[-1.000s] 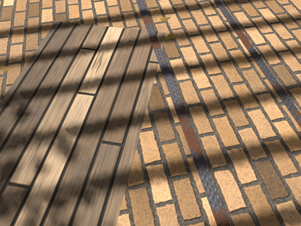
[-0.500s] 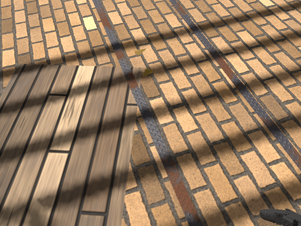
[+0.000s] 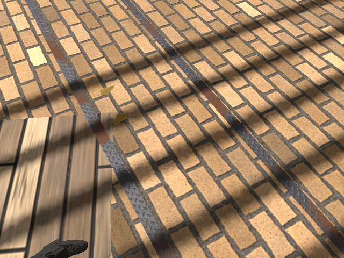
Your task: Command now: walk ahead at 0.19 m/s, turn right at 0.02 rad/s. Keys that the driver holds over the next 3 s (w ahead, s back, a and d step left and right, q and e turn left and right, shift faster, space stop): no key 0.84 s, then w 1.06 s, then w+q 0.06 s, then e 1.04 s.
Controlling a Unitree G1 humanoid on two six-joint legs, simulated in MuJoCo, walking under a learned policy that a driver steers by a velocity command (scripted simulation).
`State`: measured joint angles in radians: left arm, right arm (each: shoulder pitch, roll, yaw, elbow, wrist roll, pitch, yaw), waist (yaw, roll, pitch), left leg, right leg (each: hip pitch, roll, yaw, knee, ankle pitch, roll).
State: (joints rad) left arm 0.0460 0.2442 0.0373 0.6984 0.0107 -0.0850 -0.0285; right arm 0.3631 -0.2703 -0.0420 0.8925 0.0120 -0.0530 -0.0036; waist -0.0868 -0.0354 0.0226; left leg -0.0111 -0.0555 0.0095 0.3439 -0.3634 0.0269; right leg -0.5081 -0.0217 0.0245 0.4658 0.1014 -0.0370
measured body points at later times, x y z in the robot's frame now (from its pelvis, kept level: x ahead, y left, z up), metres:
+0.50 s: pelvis +0.09 +0.00 +0.00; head +0.10 +0.01 +0.45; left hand +0.20 +0.25 -0.13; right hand +0.16 -0.26 -0.13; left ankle +0.08 +0.14 -0.73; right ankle +0.15 -0.11 -0.73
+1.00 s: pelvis +0.14 +0.01 +0.00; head +0.13 +0.00 +0.45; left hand +0.21 +0.27 -0.14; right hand +0.15 -0.25 -0.15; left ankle +0.08 +0.14 -0.73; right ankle +0.14 -0.11 -0.73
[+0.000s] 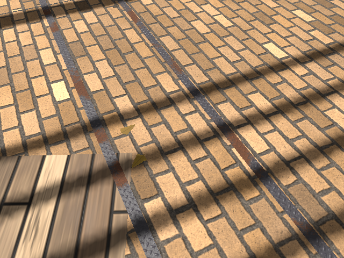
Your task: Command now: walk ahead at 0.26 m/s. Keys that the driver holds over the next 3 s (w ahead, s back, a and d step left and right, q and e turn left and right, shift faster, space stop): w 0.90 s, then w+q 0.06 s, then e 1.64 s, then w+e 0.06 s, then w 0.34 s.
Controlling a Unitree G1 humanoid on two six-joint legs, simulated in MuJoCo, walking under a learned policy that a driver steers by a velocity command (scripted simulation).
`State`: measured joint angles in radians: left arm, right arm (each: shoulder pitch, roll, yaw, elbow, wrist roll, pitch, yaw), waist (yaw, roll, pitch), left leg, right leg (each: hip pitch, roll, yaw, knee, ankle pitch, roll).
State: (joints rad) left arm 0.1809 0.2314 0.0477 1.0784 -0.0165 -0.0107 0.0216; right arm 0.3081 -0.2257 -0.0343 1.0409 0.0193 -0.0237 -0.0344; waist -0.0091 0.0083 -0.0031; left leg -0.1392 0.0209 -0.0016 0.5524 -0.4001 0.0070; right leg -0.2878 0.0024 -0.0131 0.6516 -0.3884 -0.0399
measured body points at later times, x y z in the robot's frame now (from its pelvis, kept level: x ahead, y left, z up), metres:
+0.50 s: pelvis +0.20 +0.00 +0.00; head +0.23 +0.00 +0.45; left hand +0.09 +0.25 -0.14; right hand +0.44 -0.21 -0.09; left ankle +0.38 +0.13 -0.71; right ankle +0.02 -0.11 -0.73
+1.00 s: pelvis +0.48 +0.03 +0.01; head +0.50 +0.03 +0.46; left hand +0.68 +0.27 -0.09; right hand +0.45 -0.23 -0.13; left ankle +0.38 +0.12 -0.73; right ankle +0.69 -0.13 -0.69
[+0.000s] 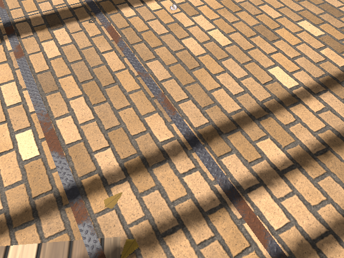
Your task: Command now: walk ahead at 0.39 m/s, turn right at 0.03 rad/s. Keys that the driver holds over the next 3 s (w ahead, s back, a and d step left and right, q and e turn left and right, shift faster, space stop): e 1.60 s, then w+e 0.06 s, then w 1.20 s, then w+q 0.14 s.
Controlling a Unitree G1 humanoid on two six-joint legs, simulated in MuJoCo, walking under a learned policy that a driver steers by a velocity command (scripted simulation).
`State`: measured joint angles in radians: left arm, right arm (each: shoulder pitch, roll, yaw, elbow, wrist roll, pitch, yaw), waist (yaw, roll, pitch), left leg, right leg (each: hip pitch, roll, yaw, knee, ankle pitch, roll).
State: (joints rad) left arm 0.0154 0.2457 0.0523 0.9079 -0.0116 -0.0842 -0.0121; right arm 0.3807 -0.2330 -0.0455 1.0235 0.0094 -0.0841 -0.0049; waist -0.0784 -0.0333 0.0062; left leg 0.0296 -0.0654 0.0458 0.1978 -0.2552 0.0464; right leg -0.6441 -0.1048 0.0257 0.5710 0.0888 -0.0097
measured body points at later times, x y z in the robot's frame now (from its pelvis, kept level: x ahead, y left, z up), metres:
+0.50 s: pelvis +0.17 -0.04 +0.00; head +0.20 -0.05 +0.44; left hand +0.32 +0.23 -0.12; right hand +0.27 -0.33 -0.12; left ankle +0.26 +0.11 -0.71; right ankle +0.21 -0.13 -0.74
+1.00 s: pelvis +0.19 -0.04 -0.01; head +0.22 -0.06 +0.44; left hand +0.47 +0.12 -0.10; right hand +0.14 -0.35 -0.12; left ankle +0.25 +0.09 -0.74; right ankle +0.14 -0.14 -0.73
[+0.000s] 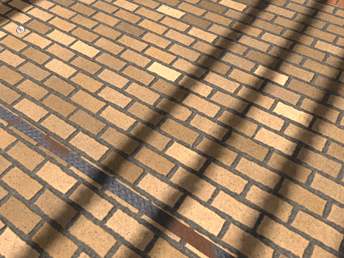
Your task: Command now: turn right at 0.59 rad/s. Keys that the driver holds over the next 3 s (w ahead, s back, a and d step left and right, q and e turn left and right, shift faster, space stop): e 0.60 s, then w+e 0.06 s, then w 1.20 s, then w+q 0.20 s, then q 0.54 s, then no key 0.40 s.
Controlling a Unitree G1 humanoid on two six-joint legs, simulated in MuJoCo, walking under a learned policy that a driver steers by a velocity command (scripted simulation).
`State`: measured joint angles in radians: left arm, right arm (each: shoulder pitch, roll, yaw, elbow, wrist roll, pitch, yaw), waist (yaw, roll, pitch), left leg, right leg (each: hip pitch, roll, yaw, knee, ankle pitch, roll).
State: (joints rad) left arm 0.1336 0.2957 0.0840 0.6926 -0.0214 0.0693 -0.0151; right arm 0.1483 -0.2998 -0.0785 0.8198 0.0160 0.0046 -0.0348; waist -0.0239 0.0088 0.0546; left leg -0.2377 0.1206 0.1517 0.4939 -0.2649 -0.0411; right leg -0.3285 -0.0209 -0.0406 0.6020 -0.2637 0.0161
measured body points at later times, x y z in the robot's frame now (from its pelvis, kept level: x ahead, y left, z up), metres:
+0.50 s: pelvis +0.02 +0.00 +0.00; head +0.05 -0.01 +0.44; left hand +0.25 +0.23 -0.10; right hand +0.09 -0.32 -0.09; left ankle +0.07 +0.11 -0.74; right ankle +0.01 -0.12 -0.74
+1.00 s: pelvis +0.06 -0.07 +0.00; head +0.06 -0.09 +0.45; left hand +0.30 +0.10 -0.09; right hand +0.00 -0.36 -0.12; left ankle +0.08 +0.09 -0.68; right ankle -0.02 -0.14 -0.74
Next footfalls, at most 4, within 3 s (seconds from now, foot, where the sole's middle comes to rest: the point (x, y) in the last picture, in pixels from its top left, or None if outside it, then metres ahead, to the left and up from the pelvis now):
0.02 right None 0.05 -0.12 -0.77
0.50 left None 0.10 0.10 -0.77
0.92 right None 0.01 -0.16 -0.77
1.38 left None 0.45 -0.14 -0.77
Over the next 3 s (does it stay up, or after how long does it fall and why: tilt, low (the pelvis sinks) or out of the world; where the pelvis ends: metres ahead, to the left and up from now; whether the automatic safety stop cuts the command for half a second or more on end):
stays up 0.77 -0.47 0.00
